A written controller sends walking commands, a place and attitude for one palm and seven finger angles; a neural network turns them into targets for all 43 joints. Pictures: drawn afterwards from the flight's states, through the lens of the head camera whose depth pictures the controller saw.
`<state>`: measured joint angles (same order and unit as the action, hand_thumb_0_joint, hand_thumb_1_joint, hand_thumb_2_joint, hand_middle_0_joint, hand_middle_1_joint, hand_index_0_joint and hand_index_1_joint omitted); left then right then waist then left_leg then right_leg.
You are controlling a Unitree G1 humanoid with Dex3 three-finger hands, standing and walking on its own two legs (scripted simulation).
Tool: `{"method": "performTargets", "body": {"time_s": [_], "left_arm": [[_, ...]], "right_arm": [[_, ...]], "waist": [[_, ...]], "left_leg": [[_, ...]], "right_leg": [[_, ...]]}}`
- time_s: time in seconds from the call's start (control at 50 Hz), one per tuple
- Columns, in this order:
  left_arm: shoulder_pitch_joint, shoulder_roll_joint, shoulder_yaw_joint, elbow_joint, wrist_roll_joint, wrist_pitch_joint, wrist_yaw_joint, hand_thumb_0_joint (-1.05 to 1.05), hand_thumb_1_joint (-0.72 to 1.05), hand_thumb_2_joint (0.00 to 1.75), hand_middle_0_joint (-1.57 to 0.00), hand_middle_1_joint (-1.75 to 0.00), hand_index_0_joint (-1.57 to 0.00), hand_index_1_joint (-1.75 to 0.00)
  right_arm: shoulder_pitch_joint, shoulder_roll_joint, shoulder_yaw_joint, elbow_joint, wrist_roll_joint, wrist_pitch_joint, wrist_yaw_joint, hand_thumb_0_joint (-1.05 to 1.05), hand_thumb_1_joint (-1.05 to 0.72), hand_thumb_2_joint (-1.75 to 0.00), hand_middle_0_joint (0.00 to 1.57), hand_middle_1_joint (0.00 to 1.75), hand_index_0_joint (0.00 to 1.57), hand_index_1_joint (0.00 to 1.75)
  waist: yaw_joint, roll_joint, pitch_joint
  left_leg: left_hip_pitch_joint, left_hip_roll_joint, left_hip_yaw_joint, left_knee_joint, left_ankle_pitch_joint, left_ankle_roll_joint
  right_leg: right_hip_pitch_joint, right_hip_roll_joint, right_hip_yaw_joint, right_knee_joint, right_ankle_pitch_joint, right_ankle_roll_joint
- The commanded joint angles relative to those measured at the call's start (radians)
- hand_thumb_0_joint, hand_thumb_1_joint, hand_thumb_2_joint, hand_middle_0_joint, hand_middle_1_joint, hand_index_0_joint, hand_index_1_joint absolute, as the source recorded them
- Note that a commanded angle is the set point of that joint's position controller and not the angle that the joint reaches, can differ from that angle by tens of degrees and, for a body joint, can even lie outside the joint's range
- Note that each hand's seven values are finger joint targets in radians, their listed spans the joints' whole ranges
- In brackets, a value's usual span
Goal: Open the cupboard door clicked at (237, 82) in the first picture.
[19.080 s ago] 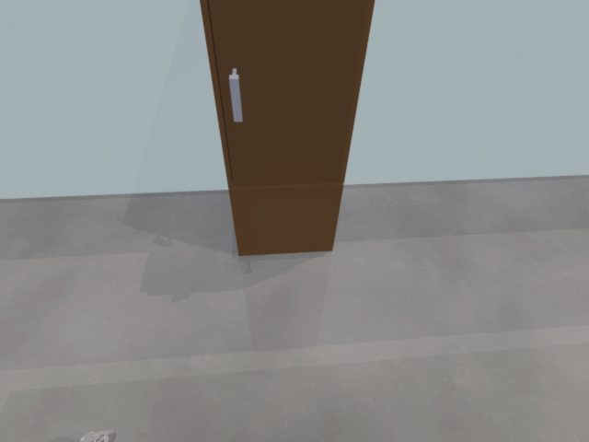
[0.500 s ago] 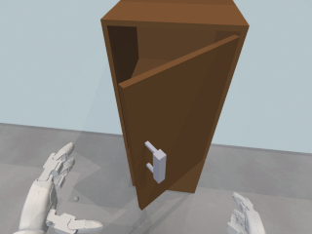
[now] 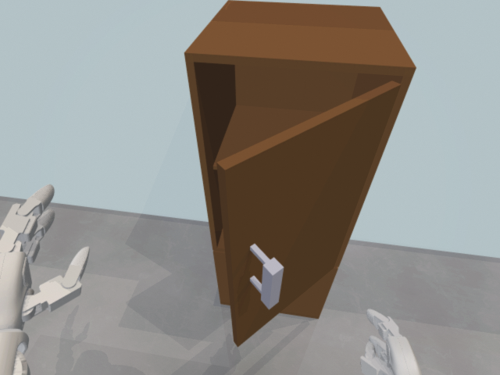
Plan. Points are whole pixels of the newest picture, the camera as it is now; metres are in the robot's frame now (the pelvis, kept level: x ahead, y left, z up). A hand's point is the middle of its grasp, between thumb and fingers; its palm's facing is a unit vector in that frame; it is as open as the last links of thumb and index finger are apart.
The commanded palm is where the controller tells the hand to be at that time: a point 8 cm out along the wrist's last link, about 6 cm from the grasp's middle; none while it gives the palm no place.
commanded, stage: draw the hand back to the body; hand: left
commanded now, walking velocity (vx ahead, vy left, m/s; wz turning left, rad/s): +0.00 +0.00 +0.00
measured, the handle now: (263, 275) +0.29 +0.02 +0.00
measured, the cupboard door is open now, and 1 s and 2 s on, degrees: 47 47 47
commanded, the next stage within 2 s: step back with the hand held close in 0.42 s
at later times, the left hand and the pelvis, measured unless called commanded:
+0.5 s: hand (64, 271) +0.18 +0.25 +0.16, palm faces +0.43 -0.82 -0.38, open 7.4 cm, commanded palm +0.13 +0.29 +0.18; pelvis -0.01 -0.01 +0.00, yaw +0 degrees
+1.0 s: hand (69, 273) +0.18 +0.24 +0.16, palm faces +0.33 -0.80 -0.49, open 7.4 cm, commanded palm +0.12 +0.28 +0.18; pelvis -0.03 -0.01 +0.00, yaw -2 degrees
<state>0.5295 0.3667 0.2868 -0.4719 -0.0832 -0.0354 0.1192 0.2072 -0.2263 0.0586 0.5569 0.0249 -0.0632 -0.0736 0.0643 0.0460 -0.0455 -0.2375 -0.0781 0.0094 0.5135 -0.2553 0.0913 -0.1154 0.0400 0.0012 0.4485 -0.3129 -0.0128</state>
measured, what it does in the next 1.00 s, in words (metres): stands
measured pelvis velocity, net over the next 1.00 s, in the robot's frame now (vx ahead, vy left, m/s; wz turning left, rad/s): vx -0.03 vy -0.01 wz -0.04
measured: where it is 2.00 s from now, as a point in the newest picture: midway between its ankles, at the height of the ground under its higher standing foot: outside the picture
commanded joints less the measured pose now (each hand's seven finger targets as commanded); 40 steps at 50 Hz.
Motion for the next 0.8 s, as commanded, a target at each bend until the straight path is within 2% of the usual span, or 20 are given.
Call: {"method": "performTargets", "body": {"time_s": [0.0, 0.02, 0.06, 0.1, 0.16, 0.2, 0.24, 0.28, 0.3, 0.38, 0.48, 0.5, 0.52, 0.54, 0.56, 0.58, 0.6, 0.64, 0.72, 0.78], "left_arm": [[-0.098, 0.202, 0.185, -0.205, -0.004, -0.081, 0.018, 0.00, 0.87, 0.88, -0.20, -0.30, -0.20, -0.30], [-0.104, 0.193, 0.186, -0.193, -0.008, -0.079, 0.016, 0.00, 0.90, 0.90, -0.20, -0.30, -0.20, -0.30], [-0.083, 0.137, 0.137, -0.156, -0.009, -0.077, 0.006, 0.00, 0.90, 0.90, -0.20, -0.30, -0.20, -0.30], [-0.078, 0.129, 0.124, -0.151, -0.005, -0.077, 0.002, 0.00, 0.90, 0.90, -0.20, -0.30, -0.20, -0.30], [-0.096, 0.161, 0.143, -0.200, -0.002, -0.086, 0.004, 0.00, 0.90, 0.90, -0.20, -0.30, -0.20, -0.30], [-0.107, 0.190, 0.164, -0.215, 0.003, -0.089, 0.009, 0.00, 0.90, 0.90, -0.20, -0.30, -0.20, -0.30], [-0.110, 0.181, 0.161, -0.218, 0.002, -0.091, 0.011, 0.00, 0.90, 0.90, -0.20, -0.30, -0.20, -0.30], [-0.109, 0.178, 0.162, -0.205, -0.001, -0.090, 0.012, 0.00, 0.90, 0.90, -0.20, -0.30, -0.20, -0.30], [-0.115, 0.192, 0.173, -0.214, 0.001, -0.092, 0.013, 0.00, 0.90, 0.90, -0.20, -0.30, -0.20, -0.30], [-0.103, 0.168, 0.157, -0.198, 0.000, -0.095, 0.011, 0.00, 0.90, 0.90, -0.20, -0.30, -0.20, -0.30], [-0.101, 0.159, 0.148, -0.169, -0.004, -0.093, 0.009, 0.00, 0.90, 0.90, -0.20, -0.30, -0.20, -0.30], [-0.104, 0.166, 0.154, -0.166, -0.002, -0.093, 0.010, 0.00, 0.90, 0.90, -0.20, -0.30, -0.20, -0.30], [-0.172, 0.192, 0.170, -0.177, -0.002, -0.097, 0.015, 0.00, 0.90, 0.90, -0.20, -0.30, -0.20, -0.30], [-0.264, 0.327, 0.316, -0.201, 0.008, -0.137, 0.025, 0.00, 0.90, 0.90, -0.20, -0.30, -0.20, -0.30], [-0.174, 0.241, 0.252, -0.109, 0.006, -0.142, 0.014, 0.00, 0.90, 0.90, -0.20, -0.30, -0.20, -0.30], [-0.132, 0.193, 0.205, -0.076, 0.010, -0.142, 0.006, 0.00, 0.90, 0.90, -0.20, -0.30, -0.20, -0.30], [-0.135, 0.184, 0.188, -0.099, 0.015, -0.152, 0.002, 0.00, 0.90, 0.90, -0.20, -0.30, -0.20, -0.30], [-0.084, 0.169, 0.170, -0.092, 0.019, -0.152, 0.002, 0.00, 0.90, 0.90, -0.20, -0.30, -0.20, -0.30], [-0.055, 0.215, 0.203, -0.165, 0.025, -0.156, 0.015, 0.00, 0.90, 0.90, -0.20, -0.30, -0.20, -0.30], [-0.011, 0.247, 0.249, -0.193, 0.019, -0.160, 0.022, 0.00, 0.90, 0.90, -0.20, -0.30, -0.20, -0.30]], "right_arm": [[-0.119, -0.121, -0.061, -0.138, -0.006, -0.057, 0.001, 0.00, -0.90, -0.90, 0.20, 0.30, 0.20, 0.30], [-0.121, -0.118, -0.061, -0.137, -0.005, -0.053, 0.001, 0.00, -0.90, -0.90, 0.20, 0.30, 0.20, 0.30], [-0.119, -0.121, -0.064, -0.132, -0.005, -0.050, 0.009, 0.00, -0.90, -0.90, 0.20, 0.30, 0.20, 0.30], [-0.126, -0.129, -0.071, -0.134, -0.005, -0.048, 0.013, 0.00, -0.90, -0.90, 0.20, 0.30, 0.20, 0.30], [-0.127, -0.128, -0.074, -0.135, -0.007, -0.051, 0.014, 0.00, -0.90, -0.90, 0.20, 0.30, 0.20, 0.30], [-0.132, -0.130, -0.073, -0.132, -0.008, -0.056, 0.010, 0.00, -0.90, -0.90, 0.20, 0.30, 0.20, 0.30], [-0.132, -0.123, -0.069, -0.127, -0.008, -0.059, 0.009, 0.00, -0.90, -0.90, 0.20, 0.30, 0.20, 0.30], [-0.137, -0.119, -0.069, -0.126, -0.004, -0.062, 0.006, 0.00, -0.90, -0.90, 0.20, 0.30, 0.20, 0.30], [-0.140, -0.123, -0.071, -0.122, -0.005, -0.065, 0.002, 0.00, -0.90, -0.90, 0.20, 0.30, 0.20, 0.30], [-0.135, -0.119, -0.069, -0.114, -0.006, -0.071, 0.007, 0.00, -0.90, -0.90, 0.20, 0.30, 0.20, 0.30], [-0.142, -0.118, -0.072, -0.112, -0.005, -0.069, 0.004, 0.00, -0.90, -0.90, 0.20, 0.30, 0.20, 0.30], [-0.141, -0.122, -0.073, -0.110, -0.006, -0.069, 0.003, 0.00, -0.90, -0.90, 0.20, 0.30, 0.20, 0.30], [-0.142, -0.121, -0.073, -0.105, -0.005, -0.069, 0.000, 0.00, -0.90, -0.90, 0.20, 0.30, 0.20, 0.30], [-0.128, -0.139, -0.080, -0.130, 0.002, -0.055, -0.003, 0.00, -0.90, -0.90, 0.20, 0.30, 0.20, 0.30], [-0.128, -0.126, -0.077, -0.107, -0.005, -0.043, -0.006, 0.00, -0.90, -0.90, 0.20, 0.30, 0.20, 0.30], [-0.128, -0.130, -0.080, -0.109, -0.007, -0.032, -0.002, 0.00, -0.90, -0.90, 0.20, 0.30, 0.20, 0.30], [-0.134, -0.134, -0.084, -0.113, -0.007, -0.025, 0.000, 0.00, -0.90, -0.90, 0.20, 0.30, 0.20, 0.30], [-0.126, -0.137, -0.090, -0.119, -0.007, -0.011, 0.002, 0.00, -0.90, -0.90, 0.20, 0.30, 0.20, 0.30], [-0.124, -0.139, -0.101, -0.142, -0.004, 0.012, -0.002, 0.00, -0.90, -0.90, 0.20, 0.30, 0.20, 0.30], [-0.125, -0.132, -0.107, -0.159, -0.002, 0.032, -0.001, 0.00, -0.90, -0.90, 0.20, 0.30, 0.20, 0.30]], "waist": [[-0.002, 0.047, -0.052], [-0.004, 0.053, -0.042], [-0.012, 0.037, -0.015], [-0.010, 0.031, -0.019], [-0.008, 0.038, -0.060], [-0.002, 0.038, -0.056], [-0.005, 0.055, -0.046], [-0.006, 0.044, -0.022], [-0.004, 0.048, -0.033], [-0.007, 0.062, -0.013], [-0.009, 0.010, 0.007], [-0.008, 0.012, -0.003], [-0.014, 0.020, -0.015], [-0.040, 0.016, 0.053], [-0.048, -0.017, 0.044], [-0.052, -0.032, 0.044], [-0.050, -0.006, 0.024], [-0.051, -0.010, -0.023], [-0.047, -0.007, -0.102], [-0.047, -0.027, -0.139]], "left_leg": [[0.136, 0.129, -0.114, -0.123, 0.242, -0.101], [0.137, 0.128, -0.111, -0.129, 0.233, -0.102], [0.143, 0.130, -0.116, -0.136, 0.233, -0.102], [0.143, 0.131, -0.113, -0.143, 0.219, -0.096], [0.160, 0.128, -0.111, -0.146, 0.209, -0.094], [0.142, 0.125, -0.109, -0.150, 0.193, -0.092], [0.144, 0.124, -0.117, -0.158, 0.178, -0.095], [0.133, 0.120, -0.109, -0.162, 0.129, -0.088], [0.135, 0.119, -0.101, -0.156, 0.135, -0.083], [0.142, 0.119, -0.106, -0.161, 0.132, -0.087], [0.135, 0.109, -0.085, -0.153, 0.107, -0.071], [0.138, 0.108, -0.082, -0.150, 0.119, -0.069], [0.142, 0.106, -0.080, -0.149, 0.114, -0.067], [0.096, 0.116, -0.093, -0.117, 0.057, -0.030], [0.114, 0.104, -0.093, -0.088, 0.076, -0.027], [0.124, 0.106, -0.092, -0.080, 0.107, -0.030], [0.131, 0.110, -0.090, -0.085, 0.155, -0.030], [0.154, 0.122, -0.081, -0.087, 0.248, -0.032], [0.157, 0.144, -0.078, -0.089, 0.418, -0.035], [0.139, 0.153, -0.072, -0.075, 0.445, -0.032]], "right_leg": [[-0.068, -0.018, -0.011, -0.072, 0.185, -0.024], [-0.069, -0.020, -0.011, -0.074, 0.181, -0.023], [-0.083, -0.017, -0.014, -0.082, 0.176, -0.020], [-0.071, -0.017, -0.013, -0.089, 0.174, -0.019], [-0.058, -0.018, -0.007, -0.090, 0.180, -0.018], [-0.039, -0.017, -0.008, -0.092, 0.181, -0.021], [-0.043, -0.017, -0.009, -0.092, 0.172, -0.022], [-0.053, -0.016, -0.005, -0.102, 0.154, -0.021], [-0.044, -0.017, -0.003, -0.107, 0.163, -0.022], [-0.057, -0.017, -0.004, -0.107, 0.155, -0.021], [-0.064, -0.018, 0.003, -0.126, 0.141, -0.017], [-0.054, -0.019, 0.003, -0.129, 0.151, -0.019], [-0.056, -0.024, 0.010, -0.129, 0.150, -0.018], [-0.123, -0.066, 0.121, -0.186, 0.178, -0.010], [-0.135, -0.087, 0.137, -0.204, 0.197, -0.012], [-0.146, -0.091, 0.143, -0.209, 0.213, -0.009], [-0.127, -0.094, 0.121, -0.193, 0.259, -0.006], [-0.105, -0.089, 0.112, -0.161, 0.346, 0.008], [-0.050, -0.078, 0.080, -0.085, 0.459, 0.016], [-0.032, -0.078, 0.085, -0.055, 0.491, 0.021]]}}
